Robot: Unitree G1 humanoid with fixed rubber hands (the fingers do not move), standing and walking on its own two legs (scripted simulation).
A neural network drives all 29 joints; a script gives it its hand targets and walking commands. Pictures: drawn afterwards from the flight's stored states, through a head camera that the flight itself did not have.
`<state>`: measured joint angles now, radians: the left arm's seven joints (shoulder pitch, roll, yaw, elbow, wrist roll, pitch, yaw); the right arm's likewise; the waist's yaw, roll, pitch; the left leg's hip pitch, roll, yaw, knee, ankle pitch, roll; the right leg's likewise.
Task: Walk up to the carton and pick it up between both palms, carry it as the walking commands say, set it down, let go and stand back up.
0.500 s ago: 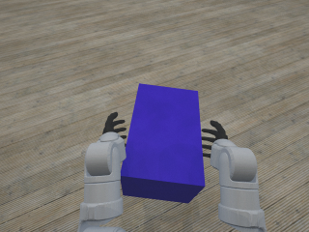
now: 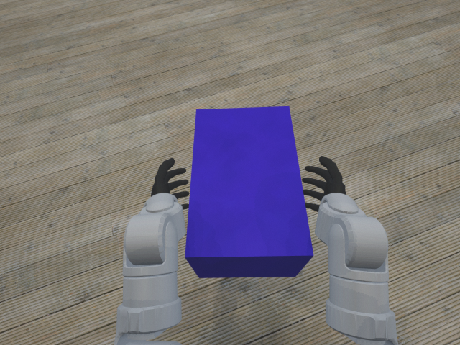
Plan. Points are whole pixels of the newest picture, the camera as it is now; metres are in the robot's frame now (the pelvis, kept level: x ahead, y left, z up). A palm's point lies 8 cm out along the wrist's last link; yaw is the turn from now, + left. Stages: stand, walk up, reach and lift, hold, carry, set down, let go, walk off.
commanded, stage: carry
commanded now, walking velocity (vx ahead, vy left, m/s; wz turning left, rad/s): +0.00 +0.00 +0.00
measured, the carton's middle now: (244, 191) +0.39 -0.01 -0.02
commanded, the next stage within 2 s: none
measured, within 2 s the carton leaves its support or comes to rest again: neither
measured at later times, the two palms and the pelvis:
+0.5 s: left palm (154, 182) +0.39 +0.15 +0.03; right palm (300, 184) +0.37 -0.12 +0.02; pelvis +0.08 +0.03 -0.01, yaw -3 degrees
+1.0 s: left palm (138, 213) +0.33 +0.17 +0.04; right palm (301, 215) +0.31 -0.10 +0.04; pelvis +0.03 +0.05 -0.01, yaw -3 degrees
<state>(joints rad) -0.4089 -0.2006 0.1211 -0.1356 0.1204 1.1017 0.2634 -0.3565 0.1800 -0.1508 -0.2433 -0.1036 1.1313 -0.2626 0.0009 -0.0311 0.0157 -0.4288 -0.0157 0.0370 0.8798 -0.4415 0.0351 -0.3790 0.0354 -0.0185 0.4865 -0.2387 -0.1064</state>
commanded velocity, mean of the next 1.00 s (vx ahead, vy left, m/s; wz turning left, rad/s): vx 0.00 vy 0.00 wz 0.00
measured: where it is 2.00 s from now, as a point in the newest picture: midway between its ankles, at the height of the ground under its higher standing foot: outside the picture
